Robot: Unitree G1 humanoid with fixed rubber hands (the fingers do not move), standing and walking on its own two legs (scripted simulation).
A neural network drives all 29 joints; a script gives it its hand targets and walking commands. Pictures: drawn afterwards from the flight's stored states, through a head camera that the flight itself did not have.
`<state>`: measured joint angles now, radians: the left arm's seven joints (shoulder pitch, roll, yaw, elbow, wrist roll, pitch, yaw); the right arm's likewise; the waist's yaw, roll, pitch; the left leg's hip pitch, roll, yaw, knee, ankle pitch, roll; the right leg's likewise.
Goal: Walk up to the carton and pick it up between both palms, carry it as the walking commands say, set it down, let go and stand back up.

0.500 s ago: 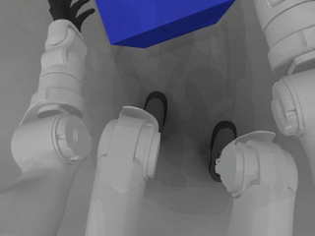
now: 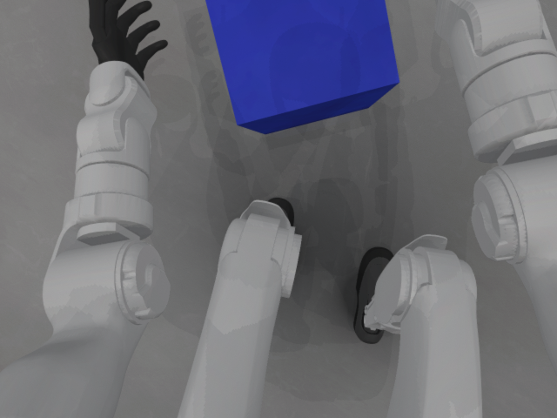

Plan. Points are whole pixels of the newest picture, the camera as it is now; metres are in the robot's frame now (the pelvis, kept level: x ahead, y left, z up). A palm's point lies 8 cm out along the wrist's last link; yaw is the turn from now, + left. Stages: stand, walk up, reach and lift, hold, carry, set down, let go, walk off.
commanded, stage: set down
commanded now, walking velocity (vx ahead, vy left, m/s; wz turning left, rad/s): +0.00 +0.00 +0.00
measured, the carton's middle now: (301, 52) +0.55 +0.11 -0.32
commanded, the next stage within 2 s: let go in 1.02 s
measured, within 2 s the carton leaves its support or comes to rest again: neither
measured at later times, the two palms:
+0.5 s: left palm out of the picture +0.46 +0.30 +0.02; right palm out of the picture +0.61 -0.05 +0.03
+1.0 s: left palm out of the picture +0.45 +0.29 +0.12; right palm out of the picture +0.60 -0.05 +0.13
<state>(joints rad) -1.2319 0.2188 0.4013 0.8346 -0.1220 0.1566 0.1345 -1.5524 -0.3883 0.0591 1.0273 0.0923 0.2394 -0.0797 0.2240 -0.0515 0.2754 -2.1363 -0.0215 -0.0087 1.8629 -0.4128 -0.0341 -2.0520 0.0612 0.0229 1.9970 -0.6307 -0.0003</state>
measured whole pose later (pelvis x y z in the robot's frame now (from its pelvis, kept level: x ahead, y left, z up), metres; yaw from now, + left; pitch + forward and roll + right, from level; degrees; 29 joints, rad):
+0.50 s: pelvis +0.03 +0.00 +0.12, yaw +0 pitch +46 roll +1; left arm -1.02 0.17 0.44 0.72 -0.08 0.21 0.07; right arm -1.35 -0.34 -0.05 0.94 -0.02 0.28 -0.03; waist 0.23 -0.07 -0.01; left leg -1.88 -0.02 -0.02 1.41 -0.34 -0.02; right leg -1.81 0.08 0.05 1.52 -0.52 0.01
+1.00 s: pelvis +0.05 +0.01 +0.22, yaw -1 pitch +42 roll -1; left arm -0.89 0.08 0.46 0.64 0.06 0.20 0.03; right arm -1.22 -0.26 -0.18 0.95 -0.15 0.26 0.00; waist 0.22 -0.06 -0.01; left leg -1.49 -0.02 -0.02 0.96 -0.20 0.00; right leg -1.42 0.07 0.07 1.05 -0.36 0.02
